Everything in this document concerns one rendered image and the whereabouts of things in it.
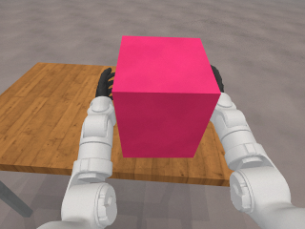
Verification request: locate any left robot upper arm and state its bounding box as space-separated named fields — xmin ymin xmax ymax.
xmin=36 ymin=182 xmax=117 ymax=229

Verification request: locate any robot left forearm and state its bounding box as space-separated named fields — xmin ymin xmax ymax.
xmin=61 ymin=96 xmax=116 ymax=218

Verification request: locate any robot left hand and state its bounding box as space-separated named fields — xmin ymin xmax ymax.
xmin=95 ymin=67 xmax=115 ymax=100

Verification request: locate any carton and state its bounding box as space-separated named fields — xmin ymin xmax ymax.
xmin=112 ymin=35 xmax=221 ymax=158

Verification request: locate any right robot upper arm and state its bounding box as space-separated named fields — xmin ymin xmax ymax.
xmin=229 ymin=166 xmax=305 ymax=229

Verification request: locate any table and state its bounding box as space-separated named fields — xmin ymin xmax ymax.
xmin=0 ymin=62 xmax=234 ymax=218

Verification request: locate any robot right hand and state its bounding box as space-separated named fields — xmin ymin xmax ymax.
xmin=211 ymin=65 xmax=224 ymax=93

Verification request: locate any robot right forearm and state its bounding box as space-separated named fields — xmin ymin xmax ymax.
xmin=210 ymin=92 xmax=291 ymax=200

